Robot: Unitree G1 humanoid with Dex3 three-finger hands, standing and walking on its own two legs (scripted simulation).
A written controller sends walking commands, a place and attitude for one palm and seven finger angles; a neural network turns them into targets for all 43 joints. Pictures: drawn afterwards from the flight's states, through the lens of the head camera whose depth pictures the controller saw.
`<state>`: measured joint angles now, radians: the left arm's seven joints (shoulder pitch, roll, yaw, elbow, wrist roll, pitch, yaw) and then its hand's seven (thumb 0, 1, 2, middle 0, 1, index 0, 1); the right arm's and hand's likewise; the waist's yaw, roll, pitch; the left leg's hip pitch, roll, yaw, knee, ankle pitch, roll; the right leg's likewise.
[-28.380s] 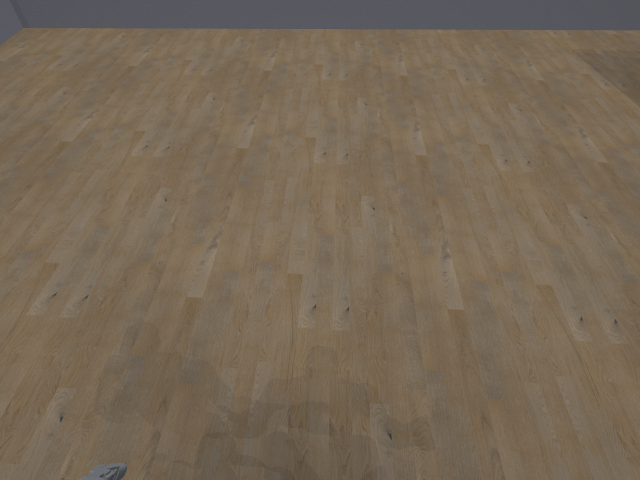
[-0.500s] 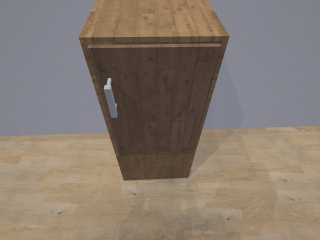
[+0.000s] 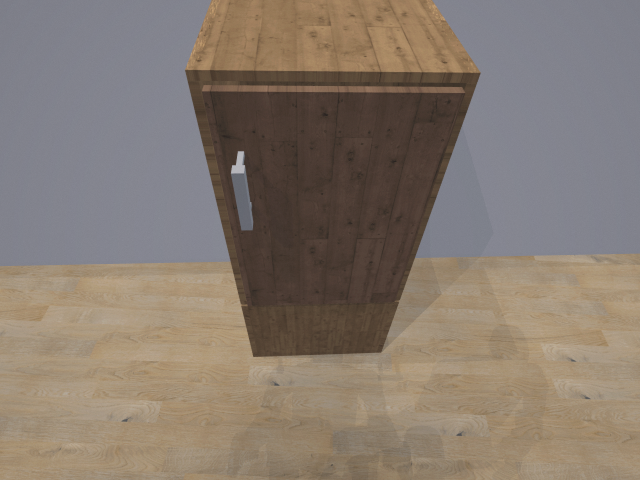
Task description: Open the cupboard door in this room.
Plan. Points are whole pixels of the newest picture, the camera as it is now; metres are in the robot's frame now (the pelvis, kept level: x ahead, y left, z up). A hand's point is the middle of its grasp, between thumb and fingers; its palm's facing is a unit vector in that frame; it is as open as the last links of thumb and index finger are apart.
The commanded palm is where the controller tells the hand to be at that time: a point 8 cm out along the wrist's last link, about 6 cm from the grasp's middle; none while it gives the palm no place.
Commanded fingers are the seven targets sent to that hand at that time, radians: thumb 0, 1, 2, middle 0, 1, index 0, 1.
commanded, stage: raise the hand with hooked fingers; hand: left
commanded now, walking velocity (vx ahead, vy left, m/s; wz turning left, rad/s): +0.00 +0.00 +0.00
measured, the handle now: (244, 191) +0.55 +0.16 +0.02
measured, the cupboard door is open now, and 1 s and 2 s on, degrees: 0 0 0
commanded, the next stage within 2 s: none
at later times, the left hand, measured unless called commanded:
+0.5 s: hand (159, 464) +0.15 +0.20 -0.05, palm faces +0.20 -0.98 -0.05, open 9.3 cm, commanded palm +0.15 +0.25 -0.03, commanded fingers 0.00 0.25 0.62 -0.25 -0.72 -0.25 -0.72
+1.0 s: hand (144, 397) +0.21 +0.23 -0.01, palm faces +0.10 -0.99 -0.05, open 12.3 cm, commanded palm +0.19 +0.28 +0.00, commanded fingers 0.00 -0.34 0.37 -0.29 -1.10 -0.29 -1.10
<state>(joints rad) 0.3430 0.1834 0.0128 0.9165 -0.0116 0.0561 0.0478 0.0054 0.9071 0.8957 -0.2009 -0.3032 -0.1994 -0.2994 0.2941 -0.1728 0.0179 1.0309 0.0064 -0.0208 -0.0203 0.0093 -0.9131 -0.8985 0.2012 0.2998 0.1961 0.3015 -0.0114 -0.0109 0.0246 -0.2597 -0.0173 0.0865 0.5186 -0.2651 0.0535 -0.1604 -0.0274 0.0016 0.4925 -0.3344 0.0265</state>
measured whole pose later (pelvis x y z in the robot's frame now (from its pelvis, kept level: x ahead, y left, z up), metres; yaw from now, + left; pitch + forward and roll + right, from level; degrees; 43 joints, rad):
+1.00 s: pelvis -0.03 -0.02 -0.06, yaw +2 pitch +13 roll -2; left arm 0.21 0.31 0.33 0.21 -0.34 -0.39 -0.35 0.00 -0.11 0.46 -0.27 -0.96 -0.27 -0.95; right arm 0.29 -0.28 0.00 0.59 0.04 -0.20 -0.07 0.02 -0.91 -0.90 0.20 0.30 0.20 0.30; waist -0.01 0.02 -0.12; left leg -0.81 0.03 0.02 1.02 -0.43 0.03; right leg -0.71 0.02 -0.08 0.99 -0.50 -0.03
